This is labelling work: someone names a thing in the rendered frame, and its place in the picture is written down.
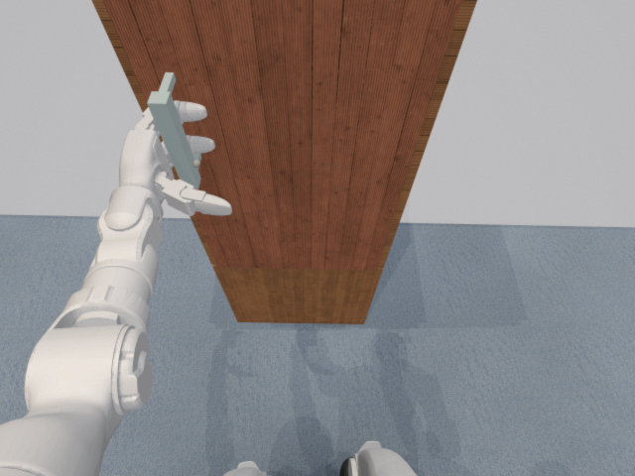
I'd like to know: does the cupboard door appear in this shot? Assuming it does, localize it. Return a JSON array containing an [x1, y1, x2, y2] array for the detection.
[[103, 0, 462, 270]]

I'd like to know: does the robot right shin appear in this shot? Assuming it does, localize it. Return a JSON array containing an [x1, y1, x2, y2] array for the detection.
[[357, 441, 381, 454]]

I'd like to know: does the robot left hand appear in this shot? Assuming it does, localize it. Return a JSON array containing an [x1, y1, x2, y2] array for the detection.
[[119, 100, 232, 216]]

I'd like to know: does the right robot thigh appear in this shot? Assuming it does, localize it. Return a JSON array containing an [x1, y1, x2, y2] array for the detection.
[[348, 448, 417, 476]]

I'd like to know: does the left robot forearm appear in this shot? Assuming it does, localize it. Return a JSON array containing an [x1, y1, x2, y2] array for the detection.
[[24, 185, 164, 410]]

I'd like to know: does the handle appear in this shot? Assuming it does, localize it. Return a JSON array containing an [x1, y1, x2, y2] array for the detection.
[[147, 72, 201, 189]]

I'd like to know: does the robot left upper arm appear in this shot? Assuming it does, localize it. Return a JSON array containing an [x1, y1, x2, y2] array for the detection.
[[0, 324, 153, 476]]

